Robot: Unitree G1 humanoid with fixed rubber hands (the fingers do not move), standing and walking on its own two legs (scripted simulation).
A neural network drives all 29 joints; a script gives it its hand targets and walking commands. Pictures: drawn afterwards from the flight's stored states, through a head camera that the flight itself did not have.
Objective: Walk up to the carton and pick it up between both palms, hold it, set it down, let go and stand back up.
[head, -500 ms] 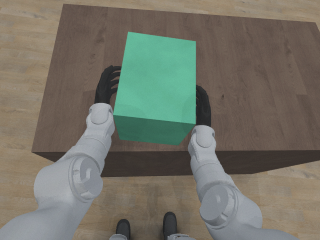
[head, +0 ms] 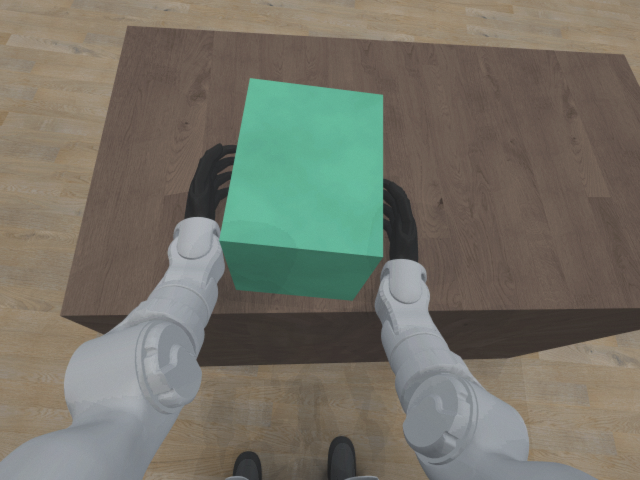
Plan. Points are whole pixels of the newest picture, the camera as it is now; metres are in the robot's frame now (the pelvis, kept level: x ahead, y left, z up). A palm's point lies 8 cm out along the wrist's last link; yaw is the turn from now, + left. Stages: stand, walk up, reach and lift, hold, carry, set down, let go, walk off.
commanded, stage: reach and lift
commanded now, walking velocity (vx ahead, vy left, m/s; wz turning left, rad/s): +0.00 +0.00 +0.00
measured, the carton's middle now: (305, 198) +0.46 +0.01 -0.01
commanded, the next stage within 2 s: none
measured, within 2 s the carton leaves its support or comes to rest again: leaves its support in 1.34 s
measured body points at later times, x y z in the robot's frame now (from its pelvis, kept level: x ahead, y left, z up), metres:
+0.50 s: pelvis -0.01 +0.01 -0.01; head +0.15 +0.03 +0.41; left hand +0.46 +0.14 -0.02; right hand +0.42 -0.12 -0.03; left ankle -0.03 +0.12 -0.73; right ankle +0.00 -0.13 -0.73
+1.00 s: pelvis -0.01 +0.01 -0.03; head +0.11 +0.03 +0.40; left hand +0.45 +0.14 -0.02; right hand +0.41 -0.12 -0.03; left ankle -0.03 +0.12 -0.73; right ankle +0.00 -0.13 -0.73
